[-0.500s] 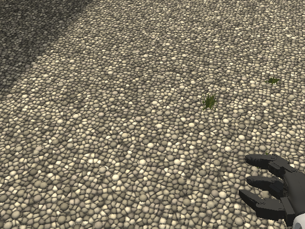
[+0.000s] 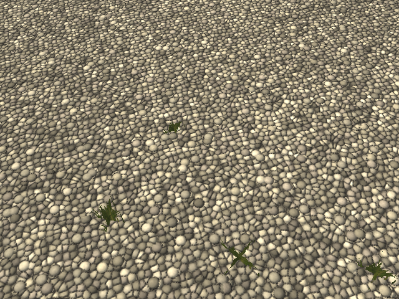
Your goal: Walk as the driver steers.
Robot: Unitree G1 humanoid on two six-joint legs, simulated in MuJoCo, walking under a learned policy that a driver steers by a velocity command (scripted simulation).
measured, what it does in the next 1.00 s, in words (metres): walks ahead, turning right: left foot, then right foot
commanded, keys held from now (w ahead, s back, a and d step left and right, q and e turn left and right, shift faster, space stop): w+e+shift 0.16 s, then e+shift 0.26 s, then shift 0.58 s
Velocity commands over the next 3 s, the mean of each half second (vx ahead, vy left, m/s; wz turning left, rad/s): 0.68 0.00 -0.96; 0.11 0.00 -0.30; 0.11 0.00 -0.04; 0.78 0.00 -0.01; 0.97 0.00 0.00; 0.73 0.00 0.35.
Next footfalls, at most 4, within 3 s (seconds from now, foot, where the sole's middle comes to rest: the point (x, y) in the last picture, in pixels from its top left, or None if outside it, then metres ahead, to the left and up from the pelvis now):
0.34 left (176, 257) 0.57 0.11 -0.73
0.78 right None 0.43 -0.09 -0.73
1.02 left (171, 265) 0.54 0.12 -0.73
2.08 left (264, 156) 0.97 -0.23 -0.73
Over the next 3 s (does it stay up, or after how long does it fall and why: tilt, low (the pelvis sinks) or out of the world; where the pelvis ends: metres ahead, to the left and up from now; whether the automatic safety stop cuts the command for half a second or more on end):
stays up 1.34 -0.69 0.03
